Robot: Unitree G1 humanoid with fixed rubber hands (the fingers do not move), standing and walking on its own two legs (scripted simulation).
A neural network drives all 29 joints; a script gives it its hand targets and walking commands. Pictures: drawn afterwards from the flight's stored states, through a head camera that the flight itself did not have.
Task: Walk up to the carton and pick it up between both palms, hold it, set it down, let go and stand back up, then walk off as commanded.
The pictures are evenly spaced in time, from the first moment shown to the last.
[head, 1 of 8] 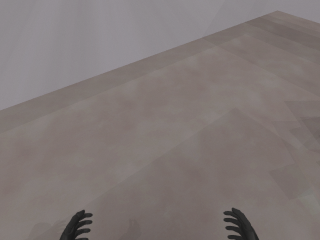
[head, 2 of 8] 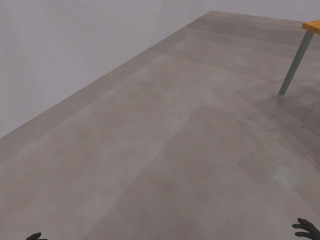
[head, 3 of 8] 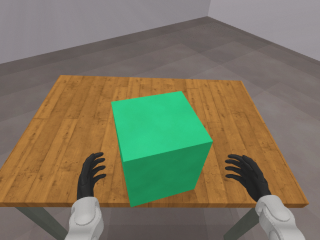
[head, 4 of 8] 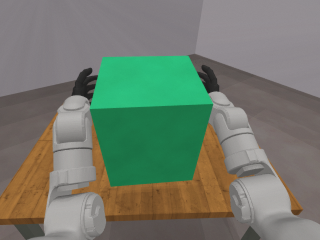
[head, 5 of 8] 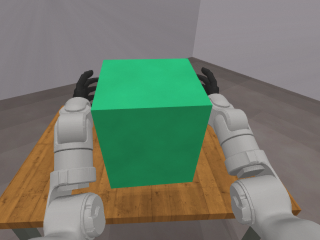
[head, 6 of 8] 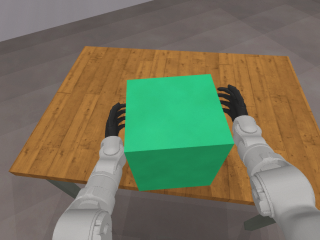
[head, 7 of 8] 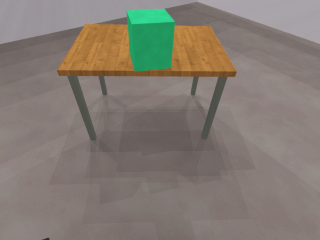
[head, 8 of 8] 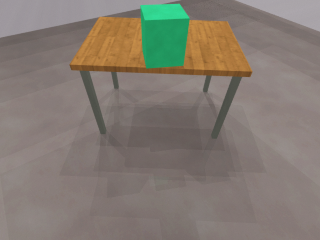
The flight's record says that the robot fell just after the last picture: no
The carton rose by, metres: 0.21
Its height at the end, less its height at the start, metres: +0.00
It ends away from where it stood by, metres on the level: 0.01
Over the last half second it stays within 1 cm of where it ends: yes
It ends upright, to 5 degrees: yes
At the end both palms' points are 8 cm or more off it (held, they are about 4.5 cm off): yes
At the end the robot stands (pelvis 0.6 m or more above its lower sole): yes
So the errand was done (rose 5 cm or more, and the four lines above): yes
